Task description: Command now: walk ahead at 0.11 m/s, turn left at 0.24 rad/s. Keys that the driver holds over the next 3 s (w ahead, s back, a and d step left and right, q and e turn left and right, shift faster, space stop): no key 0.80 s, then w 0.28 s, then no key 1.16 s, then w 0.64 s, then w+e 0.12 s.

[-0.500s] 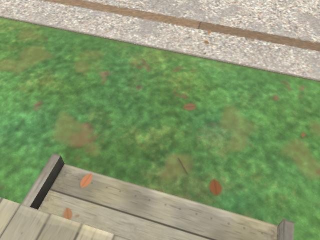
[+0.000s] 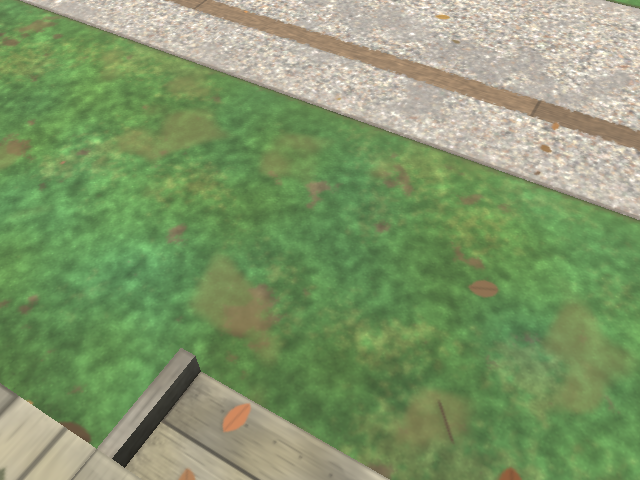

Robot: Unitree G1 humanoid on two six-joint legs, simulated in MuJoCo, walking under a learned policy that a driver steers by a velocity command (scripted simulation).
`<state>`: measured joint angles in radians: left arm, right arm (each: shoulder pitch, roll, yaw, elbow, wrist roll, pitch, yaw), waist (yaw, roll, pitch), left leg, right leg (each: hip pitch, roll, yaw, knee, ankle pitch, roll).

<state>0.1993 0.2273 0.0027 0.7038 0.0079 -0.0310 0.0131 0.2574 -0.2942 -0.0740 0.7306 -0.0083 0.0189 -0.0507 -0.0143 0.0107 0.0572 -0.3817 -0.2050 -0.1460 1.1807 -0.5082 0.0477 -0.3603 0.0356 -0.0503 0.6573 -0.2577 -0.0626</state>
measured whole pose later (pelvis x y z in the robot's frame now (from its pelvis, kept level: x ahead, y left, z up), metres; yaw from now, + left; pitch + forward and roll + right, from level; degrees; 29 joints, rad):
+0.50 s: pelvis +0.02 +0.04 +0.02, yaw +0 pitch -1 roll +0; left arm 0.26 0.24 -0.01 0.75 0.01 0.02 0.00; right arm 0.20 -0.20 0.00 0.88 0.01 0.03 -0.03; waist 0.02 -0.03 0.00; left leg -0.16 -0.04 -0.06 0.37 -0.21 0.01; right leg -0.21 -0.01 -0.02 0.39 -0.17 -0.01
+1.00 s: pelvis +0.05 +0.04 +0.02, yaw +0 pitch +0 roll +1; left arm 0.35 0.26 0.00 0.88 0.04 0.01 0.00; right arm 0.25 -0.24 -0.04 1.01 -0.01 0.04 -0.02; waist 0.00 -0.02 -0.04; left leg -0.13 -0.06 -0.05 0.42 -0.29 0.04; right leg -0.23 -0.01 -0.01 0.53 -0.36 -0.05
